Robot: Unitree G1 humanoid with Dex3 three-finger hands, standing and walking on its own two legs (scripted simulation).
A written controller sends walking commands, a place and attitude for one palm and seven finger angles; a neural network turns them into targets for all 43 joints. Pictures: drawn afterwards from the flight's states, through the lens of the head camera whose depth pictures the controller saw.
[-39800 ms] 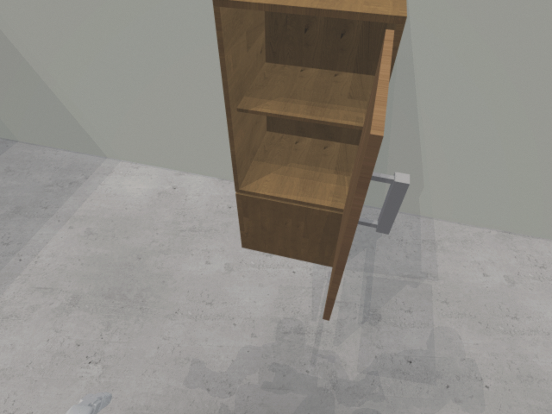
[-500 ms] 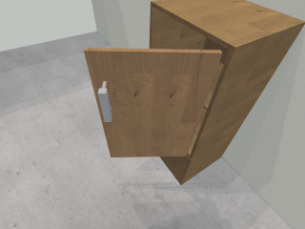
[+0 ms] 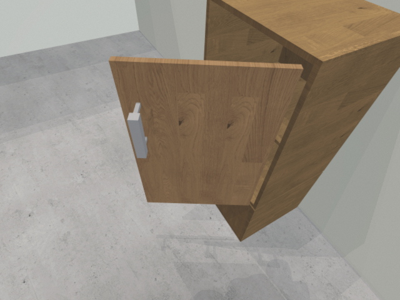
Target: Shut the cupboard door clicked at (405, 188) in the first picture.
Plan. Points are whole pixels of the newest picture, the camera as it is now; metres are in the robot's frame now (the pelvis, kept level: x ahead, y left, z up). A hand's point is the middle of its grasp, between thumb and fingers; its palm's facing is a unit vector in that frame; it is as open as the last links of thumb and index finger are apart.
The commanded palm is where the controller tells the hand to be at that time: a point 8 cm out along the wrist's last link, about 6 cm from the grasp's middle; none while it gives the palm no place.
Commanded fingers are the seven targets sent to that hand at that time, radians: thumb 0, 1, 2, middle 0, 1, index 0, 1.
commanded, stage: come to a stop and stand still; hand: left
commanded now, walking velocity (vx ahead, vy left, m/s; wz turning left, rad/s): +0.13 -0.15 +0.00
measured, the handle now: (140, 130) +0.48 +0.19 +0.04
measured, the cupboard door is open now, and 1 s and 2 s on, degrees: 59 59 59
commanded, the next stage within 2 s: look again from close up in 0.98 s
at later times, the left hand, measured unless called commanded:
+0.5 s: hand out of the picture +0.04 +0.14 -0.17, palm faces +0.05 -0.98 -0.20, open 7.3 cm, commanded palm none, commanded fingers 0.00 0.90 0.90 -0.20 -0.30 -0.20 -0.30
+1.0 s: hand out of the picture +0.04 +0.15 -0.17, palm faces +0.01 -0.98 -0.22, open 7.4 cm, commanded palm none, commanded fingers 0.00 0.90 0.90 -0.20 -0.30 -0.20 -0.30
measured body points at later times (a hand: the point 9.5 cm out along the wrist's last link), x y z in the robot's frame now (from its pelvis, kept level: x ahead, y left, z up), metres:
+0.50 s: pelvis +0.04 -0.03 +0.00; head +0.06 -0.02 +0.45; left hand +0.04 +0.20 -0.16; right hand +0.11 -0.25 -0.15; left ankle +0.04 +0.09 -0.73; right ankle +0.02 -0.14 -0.73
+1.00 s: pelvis +0.03 -0.03 +0.00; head +0.04 -0.04 +0.45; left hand +0.04 +0.20 -0.15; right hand +0.04 -0.25 -0.16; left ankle +0.04 +0.09 -0.73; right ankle +0.02 -0.14 -0.73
